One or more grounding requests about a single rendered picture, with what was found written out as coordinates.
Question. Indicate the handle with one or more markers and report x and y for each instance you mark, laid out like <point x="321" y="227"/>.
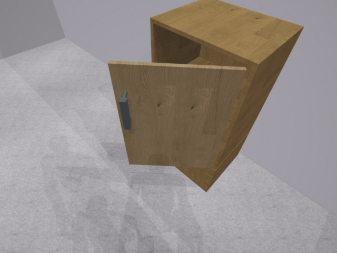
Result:
<point x="126" y="117"/>

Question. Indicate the cupboard door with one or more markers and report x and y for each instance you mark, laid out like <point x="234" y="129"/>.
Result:
<point x="179" y="112"/>

